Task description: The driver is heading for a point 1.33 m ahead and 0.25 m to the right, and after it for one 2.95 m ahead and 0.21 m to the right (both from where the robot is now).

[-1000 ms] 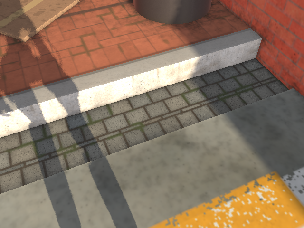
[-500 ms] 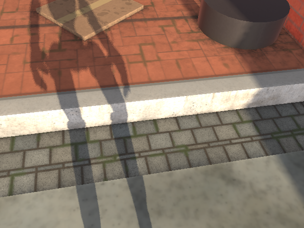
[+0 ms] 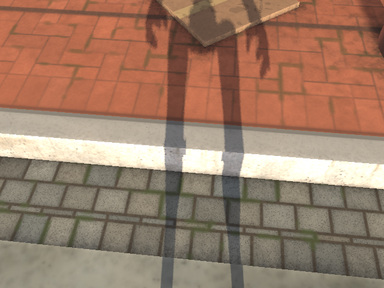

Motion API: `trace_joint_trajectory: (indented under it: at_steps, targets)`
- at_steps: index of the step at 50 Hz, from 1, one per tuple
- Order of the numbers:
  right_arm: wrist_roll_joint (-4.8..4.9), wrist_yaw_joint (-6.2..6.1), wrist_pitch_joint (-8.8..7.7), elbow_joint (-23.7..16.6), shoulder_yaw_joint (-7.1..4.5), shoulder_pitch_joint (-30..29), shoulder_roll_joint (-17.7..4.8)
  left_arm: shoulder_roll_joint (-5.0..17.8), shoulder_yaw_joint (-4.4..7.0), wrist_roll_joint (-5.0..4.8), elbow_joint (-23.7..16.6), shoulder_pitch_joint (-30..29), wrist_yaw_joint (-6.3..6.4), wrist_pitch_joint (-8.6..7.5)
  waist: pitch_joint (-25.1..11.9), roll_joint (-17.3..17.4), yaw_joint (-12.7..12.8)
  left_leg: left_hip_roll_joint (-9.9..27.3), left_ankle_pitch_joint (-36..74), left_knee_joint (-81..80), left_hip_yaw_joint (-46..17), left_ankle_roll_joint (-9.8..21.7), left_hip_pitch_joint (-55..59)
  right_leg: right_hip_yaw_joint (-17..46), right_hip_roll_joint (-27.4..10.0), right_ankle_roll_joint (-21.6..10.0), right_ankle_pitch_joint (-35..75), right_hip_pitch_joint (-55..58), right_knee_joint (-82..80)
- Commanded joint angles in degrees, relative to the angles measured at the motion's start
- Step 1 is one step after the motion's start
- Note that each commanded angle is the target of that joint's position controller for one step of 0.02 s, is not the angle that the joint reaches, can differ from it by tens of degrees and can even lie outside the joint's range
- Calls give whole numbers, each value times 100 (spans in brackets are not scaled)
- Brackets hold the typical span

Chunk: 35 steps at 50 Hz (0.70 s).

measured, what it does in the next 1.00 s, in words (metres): steps on the spot, turning right: left foot, then right foot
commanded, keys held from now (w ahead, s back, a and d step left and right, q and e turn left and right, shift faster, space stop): no key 0.16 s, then e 0.34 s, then s+e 0.40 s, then w+e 0.10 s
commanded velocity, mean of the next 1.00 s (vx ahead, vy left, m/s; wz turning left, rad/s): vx -0.02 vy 0.00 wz -0.23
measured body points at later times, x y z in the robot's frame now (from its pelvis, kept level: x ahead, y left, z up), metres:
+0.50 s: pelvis +0.07 +0.03 +0.01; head +0.10 +0.04 +0.45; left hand +0.18 +0.31 -0.12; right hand +0.23 -0.23 -0.08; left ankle +0.10 +0.15 -0.73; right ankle +0.06 -0.09 -0.67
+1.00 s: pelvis +0.01 +0.01 +0.01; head +0.04 -0.04 +0.46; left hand +0.25 +0.22 -0.07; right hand +0.05 -0.30 -0.12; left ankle +0.02 +0.18 -0.64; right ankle +0.06 -0.09 -0.73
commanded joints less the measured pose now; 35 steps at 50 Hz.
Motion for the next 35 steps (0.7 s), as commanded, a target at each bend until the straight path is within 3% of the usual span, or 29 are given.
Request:
trace_joint_trajectory:
  at_steps: [1,4,8,10,12,13,14,15,16,17,18,19,21,24,27,29,31,32,33,34,35]
  targets:
    - [0,-42,104,-410,-44,581,-70,683,172,64,-171,-4,-2,-55,-633,-727,-90,447,343,-526,78,-79,-95,909,-1541,-1271,2401,491,-1136]
    - [-81,-2,73,-641,5,292,-60,916,257,-26,-70,58,40,-7,-1030,-575,-70,504,910,-1544,60,-32,96,723,-1735,-1440,2877,842,-1111]
    - [-94,107,110,-821,28,-181,-200,1050,276,-143,12,29,28,161,-1065,-679,61,381,1381,-2691,279,44,685,442,-1648,-1284,1867,839,-1062]
    - [-134,126,122,-881,44,-340,-179,998,237,-204,146,213,-29,212,-982,-692,116,295,1353,-3402,320,140,1022,586,-1586,-1168,1129,859,-894]
    - [-189,121,85,-741,24,-93,-155,666,90,-248,234,199,-98,226,-922,-625,-77,107,2007,-4765,475,330,2051,550,-1241,-771,305,498,-449]
    - [-238,73,76,-788,-34,-38,-403,412,-21,-183,308,432,-141,199,-990,-462,-59,507,2588,-5107,29,460,2701,483,-950,-330,-328,167,-144]
    - [-325,-12,101,-959,-103,-73,-915,146,-122,29,260,704,-206,180,-1190,558,240,1752,4176,-5026,-1159,819,3149,94,-422,140,-1958,-306,876]
    - [-391,-35,90,-984,-73,-372,-862,205,-91,-102,224,802,-156,215,-1124,1379,299,2214,3471,-5320,-1442,1554,2385,190,-251,316,-2718,-486,1315]
    - [-369,-16,28,-1034,-88,-544,-734,732,44,-194,188,511,-86,291,-857,1136,87,1989,2801,-5490,-1325,1667,1990,336,-304,403,-2684,-458,2011]
    - [-335,-18,-25,-990,-114,-575,-765,976,171,-254,167,423,-34,373,-696,1072,47,1895,2806,-5519,-1151,1620,1949,339,-221,435,-2669,-796,2729]
    - [-287,-25,-65,-977,-135,-605,-825,1015,246,-244,256,557,37,475,-689,877,72,1880,3028,-5511,-982,1593,1926,458,-230,474,-2682,-947,3371]
    - [-223,-34,-106,-959,-122,-743,-758,991,291,-215,287,718,88,567,-673,756,163,1916,3282,-5497,-803,1575,1814,586,-252,515,-2553,-960,3760]
    - [-214,-63,-128,-921,-80,-919,-562,715,282,-239,248,825,136,659,-690,544,275,1802,3570,-5453,-373,1500,1801,550,-248,575,-2228,-980,3876]
    - [-213,-133,-73,-840,-94,-1001,-476,456,224,-226,33,594,104,714,-794,607,169,1743,3449,-5348,31,1471,1973,360,-330,618,-1905,-819,3088]
    - [-190,-181,0,-743,-173,-1005,-649,476,204,-215,-226,448,-23,729,-955,762,76,1920,4262,-5041,96,1537,2168,180,-300,541,-1860,-423,2317]
    - [-117,-210,41,-685,-205,-1057,-723,565,231,-218,-297,638,-104,734,-1057,817,153,2004,4877,-4728,132,1478,2326,85,-255,416,-1634,-178,1804]
    - [5,-241,88,-612,-207,-1172,-699,553,256,-198,-211,1078,-173,721,-1095,691,398,1804,4647,-4191,457,1120,2100,-150,-54,165,-452,517,577]
    - [3,-227,97,-478,-192,-830,-561,788,330,-150,-271,1009,-160,706,-917,161,288,1417,3566,-3627,833,657,1668,268,-145,-23,1035,869,-43]
    - [-237,-201,101,-632,-112,-724,-258,1656,547,-50,-429,1052,-49,694,-830,-1673,55,568,873,-2021,1374,-31,77,2267,-1588,-688,4125,1673,-149]
    - [-268,-220,107,-804,-80,-1363,-262,1772,519,173,-482,1324,-85,645,-1041,-1946,540,-80,-1488,-473,559,-149,-707,3197,-2539,-1838,5313,1577,-390]
    - [-175,-208,144,-759,-143,-1380,-443,1659,469,232,-576,1173,-124,549,-1225,-1173,518,8,-1395,268,20,-71,-747,2853,-2353,-1894,4738,1500,-359]
Velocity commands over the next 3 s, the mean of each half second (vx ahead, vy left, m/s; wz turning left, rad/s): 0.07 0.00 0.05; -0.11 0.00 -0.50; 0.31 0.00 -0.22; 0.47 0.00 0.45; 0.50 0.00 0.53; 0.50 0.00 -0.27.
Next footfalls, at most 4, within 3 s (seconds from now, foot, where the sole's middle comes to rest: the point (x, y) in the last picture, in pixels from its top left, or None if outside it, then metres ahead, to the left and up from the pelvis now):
0.26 left None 0.14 0.15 -0.77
0.64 right None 0.10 -0.10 -0.77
1.16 left None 0.03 0.14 -0.77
1.60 right None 0.10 -0.22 -0.77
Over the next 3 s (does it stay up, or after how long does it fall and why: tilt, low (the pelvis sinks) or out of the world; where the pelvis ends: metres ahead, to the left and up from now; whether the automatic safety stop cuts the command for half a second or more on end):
stays up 0.79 -0.16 -0.02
